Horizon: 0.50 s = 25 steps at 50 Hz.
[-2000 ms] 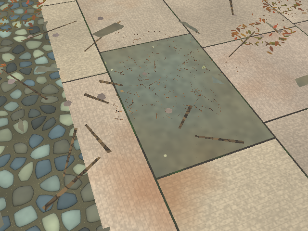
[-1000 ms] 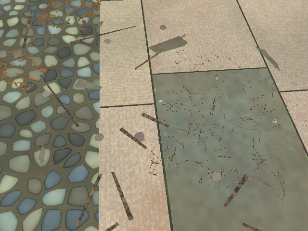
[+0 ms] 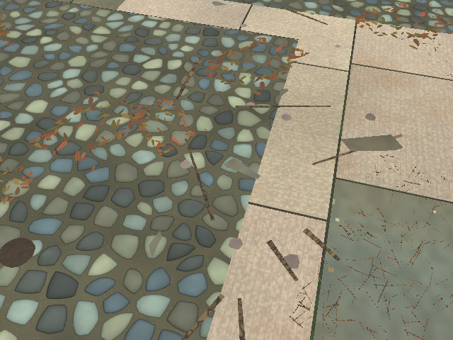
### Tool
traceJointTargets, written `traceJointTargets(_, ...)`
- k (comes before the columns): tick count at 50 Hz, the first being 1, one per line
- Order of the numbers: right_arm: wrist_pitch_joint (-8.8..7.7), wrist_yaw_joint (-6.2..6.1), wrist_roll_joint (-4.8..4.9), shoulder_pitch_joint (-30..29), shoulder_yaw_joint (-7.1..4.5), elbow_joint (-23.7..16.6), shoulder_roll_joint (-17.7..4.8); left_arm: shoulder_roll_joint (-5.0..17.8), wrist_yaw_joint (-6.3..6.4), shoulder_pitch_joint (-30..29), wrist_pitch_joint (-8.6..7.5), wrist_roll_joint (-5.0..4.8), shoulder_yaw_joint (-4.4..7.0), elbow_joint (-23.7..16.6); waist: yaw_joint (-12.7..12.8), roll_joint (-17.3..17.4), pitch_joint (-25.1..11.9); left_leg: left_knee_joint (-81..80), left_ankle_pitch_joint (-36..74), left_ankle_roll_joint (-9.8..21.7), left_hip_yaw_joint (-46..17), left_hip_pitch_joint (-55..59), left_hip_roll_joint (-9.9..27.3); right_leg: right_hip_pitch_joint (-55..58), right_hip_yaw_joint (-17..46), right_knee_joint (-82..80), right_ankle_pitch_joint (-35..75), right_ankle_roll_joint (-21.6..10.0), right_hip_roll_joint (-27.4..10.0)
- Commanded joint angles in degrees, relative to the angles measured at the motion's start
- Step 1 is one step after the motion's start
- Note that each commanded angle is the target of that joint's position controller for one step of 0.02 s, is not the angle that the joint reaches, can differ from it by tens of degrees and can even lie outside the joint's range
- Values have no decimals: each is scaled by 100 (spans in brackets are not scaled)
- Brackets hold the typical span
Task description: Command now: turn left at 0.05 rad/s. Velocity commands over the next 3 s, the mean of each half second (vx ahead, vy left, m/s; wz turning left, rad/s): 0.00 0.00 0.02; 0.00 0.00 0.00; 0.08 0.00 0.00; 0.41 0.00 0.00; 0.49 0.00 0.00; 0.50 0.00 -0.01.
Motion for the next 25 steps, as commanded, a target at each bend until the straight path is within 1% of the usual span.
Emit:
traceJointTargets(1, -88, -27, 13, -86, -200, -296, -716, 544, 40, -35, -74, -14, 135, -182, -52, 263, -52, -839, 782, 236, -659, -287, 558, 204, 53, -211, 653, -18, -35)
traceJointTargets(10, -103, -43, 47, 77, -215, 97, -664, 567, 106, 66, -55, -50, 149, 245, -56, 133, -116, -724, 1206, 190, -453, -165, 412, 318, 35, -216, 825, -22, -50)
traceJointTargets(18, -102, -91, 74, 244, -226, 540, -664, 524, 152, 117, -7, -77, 149, 629, -63, 113, -33, -696, 1318, 120, -308, -139, 318, 346, 4, -255, 869, -69, -20)
traceJointTargets(25, -96, -136, 92, 354, -213, 925, -661, 452, 180, 153, 24, -89, 141, 934, -72, 89, 45, -712, 1304, 74, -221, -113, 268, 343, -30, -316, 838, -103, 18)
